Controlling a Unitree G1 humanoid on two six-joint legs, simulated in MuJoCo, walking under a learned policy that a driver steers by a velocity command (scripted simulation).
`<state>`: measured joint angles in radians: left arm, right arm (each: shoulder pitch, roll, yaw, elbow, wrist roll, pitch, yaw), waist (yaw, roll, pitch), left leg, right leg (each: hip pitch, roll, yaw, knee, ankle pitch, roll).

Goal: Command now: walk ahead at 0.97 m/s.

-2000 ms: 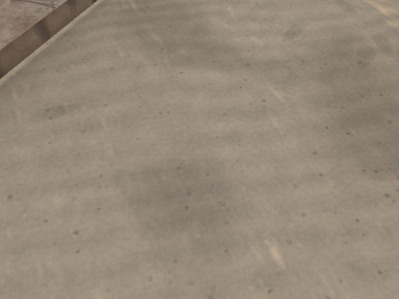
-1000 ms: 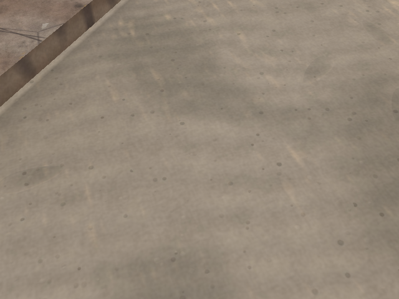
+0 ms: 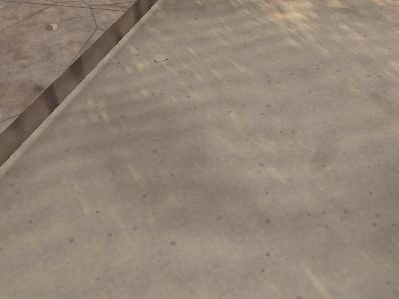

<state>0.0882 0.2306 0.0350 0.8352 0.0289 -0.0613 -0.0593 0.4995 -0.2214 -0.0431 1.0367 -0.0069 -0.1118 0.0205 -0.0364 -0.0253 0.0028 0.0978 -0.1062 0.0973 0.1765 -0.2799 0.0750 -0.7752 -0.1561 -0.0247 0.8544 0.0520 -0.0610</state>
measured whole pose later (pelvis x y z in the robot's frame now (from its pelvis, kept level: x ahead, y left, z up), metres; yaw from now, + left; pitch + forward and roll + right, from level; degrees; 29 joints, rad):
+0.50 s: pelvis +0.46 -0.03 +0.00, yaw +0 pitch +0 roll -2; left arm 0.53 0.23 0.05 1.04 0.00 -0.13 -0.03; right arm 0.03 -0.25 0.00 0.77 -0.03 -0.07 0.06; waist 0.06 0.03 0.02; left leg -0.75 0.15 0.02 0.78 0.08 0.06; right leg 0.11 0.10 -0.08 0.13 -0.26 -0.07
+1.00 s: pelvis +0.94 +0.02 +0.00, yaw +1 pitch +1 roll +1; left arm 0.00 0.24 -0.01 0.76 0.03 -0.07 -0.06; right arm 0.54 -0.23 -0.03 1.03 0.00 -0.13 0.02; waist -0.08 -0.03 0.03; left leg 0.17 -0.11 0.06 0.10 -0.28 0.10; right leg -0.74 -0.12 -0.06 0.69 0.11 -0.07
